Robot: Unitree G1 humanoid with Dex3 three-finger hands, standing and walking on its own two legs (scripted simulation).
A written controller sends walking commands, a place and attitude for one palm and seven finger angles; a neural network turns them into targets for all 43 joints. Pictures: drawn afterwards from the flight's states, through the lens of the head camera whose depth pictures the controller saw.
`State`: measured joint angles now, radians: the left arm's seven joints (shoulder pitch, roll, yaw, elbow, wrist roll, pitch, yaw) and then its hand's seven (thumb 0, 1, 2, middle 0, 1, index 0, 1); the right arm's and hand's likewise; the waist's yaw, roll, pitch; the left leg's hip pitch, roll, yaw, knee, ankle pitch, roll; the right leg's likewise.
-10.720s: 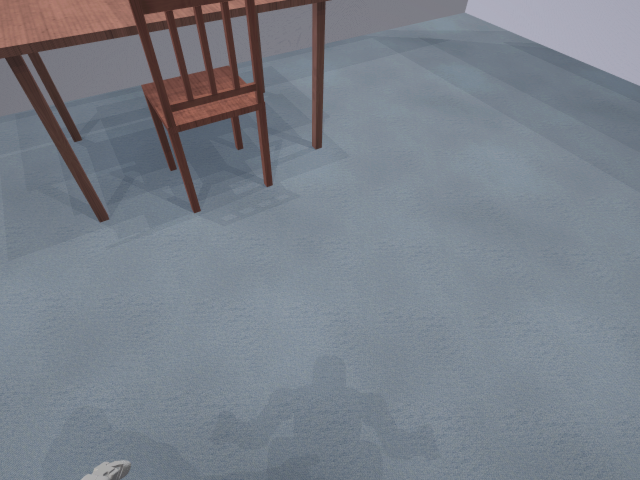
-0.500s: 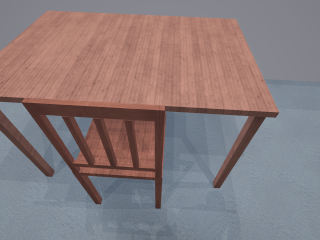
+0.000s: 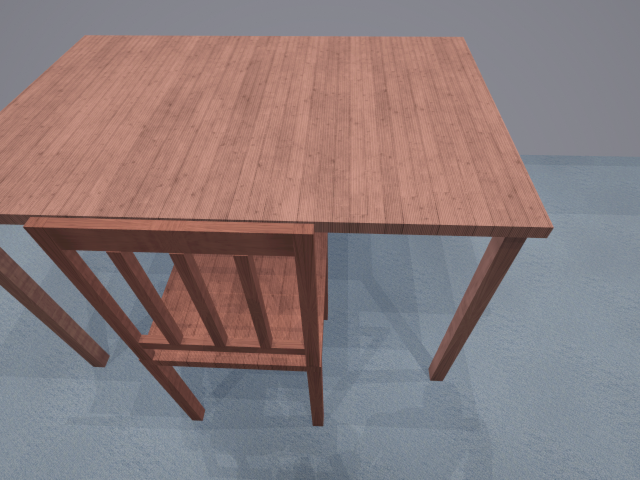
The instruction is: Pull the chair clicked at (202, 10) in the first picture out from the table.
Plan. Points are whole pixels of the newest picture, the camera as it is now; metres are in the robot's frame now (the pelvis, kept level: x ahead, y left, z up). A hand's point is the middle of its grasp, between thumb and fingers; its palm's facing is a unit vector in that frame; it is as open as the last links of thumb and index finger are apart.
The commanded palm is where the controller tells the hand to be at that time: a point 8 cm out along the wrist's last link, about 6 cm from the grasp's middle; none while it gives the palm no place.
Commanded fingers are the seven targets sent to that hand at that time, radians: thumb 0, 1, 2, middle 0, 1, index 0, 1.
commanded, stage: look again from close up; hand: left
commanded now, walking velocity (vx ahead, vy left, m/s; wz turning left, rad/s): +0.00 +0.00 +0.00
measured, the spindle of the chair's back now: (203, 302) +0.40 +0.23 -0.10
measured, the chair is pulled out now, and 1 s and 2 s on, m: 0.00 0.00 0.00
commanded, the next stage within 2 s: raise the hand toward the chair's back in 0.94 s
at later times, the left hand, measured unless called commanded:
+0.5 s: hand out of the picture +0.00 +0.16 -0.17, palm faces +0.01 -0.98 -0.21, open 7.4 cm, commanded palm none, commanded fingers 0.00 0.90 0.90 -0.20 -0.30 -0.20 -0.30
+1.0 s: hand out of the picture -0.01 +0.15 -0.17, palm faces +0.02 -0.98 -0.18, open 7.4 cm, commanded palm none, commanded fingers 0.00 0.90 0.90 -0.20 -0.30 -0.20 -0.30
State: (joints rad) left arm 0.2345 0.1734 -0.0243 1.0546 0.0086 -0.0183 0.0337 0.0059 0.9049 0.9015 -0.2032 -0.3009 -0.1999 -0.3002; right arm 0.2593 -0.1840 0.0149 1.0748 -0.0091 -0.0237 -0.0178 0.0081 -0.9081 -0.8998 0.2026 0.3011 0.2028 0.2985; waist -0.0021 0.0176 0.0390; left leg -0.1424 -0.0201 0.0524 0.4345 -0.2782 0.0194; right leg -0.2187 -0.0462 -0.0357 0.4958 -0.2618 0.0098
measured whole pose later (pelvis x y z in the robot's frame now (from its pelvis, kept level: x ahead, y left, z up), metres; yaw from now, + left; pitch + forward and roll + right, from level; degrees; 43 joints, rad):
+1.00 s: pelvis +0.00 -0.02 +0.00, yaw +0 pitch -1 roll +0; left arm 0.30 0.14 -0.02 1.10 0.01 -0.02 0.04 0.01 0.91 0.90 -0.20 -0.30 -0.20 -0.30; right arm 0.29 -0.11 0.02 1.15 0.00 -0.02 -0.03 0.01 -0.91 -0.90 0.20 0.30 0.20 0.30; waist 0.01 -0.01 0.05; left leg -0.13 0.01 0.04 0.40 -0.25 -0.01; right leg -0.19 -0.01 -0.05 0.44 -0.23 -0.02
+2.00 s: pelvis -0.04 -0.01 -0.10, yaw +2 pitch +17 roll -2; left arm 0.47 0.21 0.18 -0.09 -0.25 -0.45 -0.17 0.01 -0.02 0.51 -0.11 -0.16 -0.11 -0.16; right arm 0.28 -0.22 -0.03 0.58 0.02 -0.19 -0.05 0.02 -0.90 -0.90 0.21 0.30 0.21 0.30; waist -0.01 0.02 -0.14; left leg -0.95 0.02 -0.01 1.21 -0.56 0.01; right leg -0.96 -0.04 -0.09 1.16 -0.49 -0.01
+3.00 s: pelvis -0.03 +0.01 -0.08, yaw +2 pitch +16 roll -3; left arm 0.29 0.27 0.24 0.06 -0.28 -0.41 -0.28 -0.01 -0.50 0.30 -0.07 -0.08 -0.06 -0.08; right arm 0.24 -0.25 0.00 0.54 0.03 -0.19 -0.04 0.01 -0.90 -0.90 0.21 0.30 0.21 0.30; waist -0.02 0.02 -0.14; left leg -0.88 0.01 -0.02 1.14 -0.55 0.02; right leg -0.87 -0.04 -0.09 1.07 -0.47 0.00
